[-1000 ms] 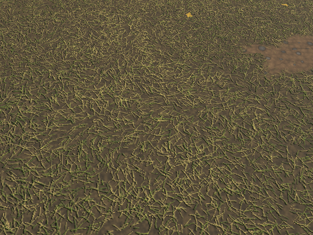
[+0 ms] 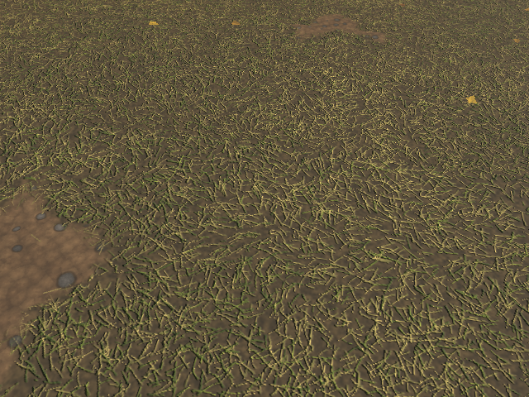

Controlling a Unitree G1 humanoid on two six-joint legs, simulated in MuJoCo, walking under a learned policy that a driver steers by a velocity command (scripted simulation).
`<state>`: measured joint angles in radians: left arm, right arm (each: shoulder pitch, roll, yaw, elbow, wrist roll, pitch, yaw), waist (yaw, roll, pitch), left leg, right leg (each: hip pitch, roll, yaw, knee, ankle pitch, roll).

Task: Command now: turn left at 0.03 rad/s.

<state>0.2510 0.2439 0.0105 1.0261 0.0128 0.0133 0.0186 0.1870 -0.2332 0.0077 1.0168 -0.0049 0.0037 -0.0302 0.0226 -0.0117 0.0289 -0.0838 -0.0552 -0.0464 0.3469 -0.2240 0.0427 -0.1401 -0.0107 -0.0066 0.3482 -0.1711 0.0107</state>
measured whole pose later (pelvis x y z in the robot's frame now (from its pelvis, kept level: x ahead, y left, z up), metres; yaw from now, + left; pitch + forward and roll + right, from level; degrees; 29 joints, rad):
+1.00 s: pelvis +0.33 -0.03 -0.02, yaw -1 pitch -1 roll +1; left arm 0.35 0.19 0.02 1.06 0.02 -0.08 0.00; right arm 0.17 -0.23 -0.05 0.99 -0.02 -0.07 0.01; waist 0.02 -0.02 0.07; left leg -0.31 -0.08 0.13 0.50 -0.19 0.13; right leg -0.28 0.00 0.01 1.21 -0.34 -0.10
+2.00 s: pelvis +0.90 -0.04 -0.03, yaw +0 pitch +0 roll -1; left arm 0.47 0.18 0.03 1.08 0.01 -0.07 0.02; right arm 0.03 -0.18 -0.04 0.87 -0.04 -0.08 0.00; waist 0.05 0.00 0.07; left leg -0.44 -0.01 0.11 0.55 -0.11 0.11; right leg 0.01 0.03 -0.07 0.61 -0.47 -0.06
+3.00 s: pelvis +1.32 -0.09 -0.01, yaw -27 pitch +1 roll +0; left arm 0.32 0.28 0.06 0.78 0.02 0.02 0.03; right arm 0.14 -0.29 -0.05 0.77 -0.03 0.05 -0.01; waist 0.05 0.06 0.01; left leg -0.59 0.03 -0.03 1.13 -0.23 -0.03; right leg -0.16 0.18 0.17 0.43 -0.25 -0.13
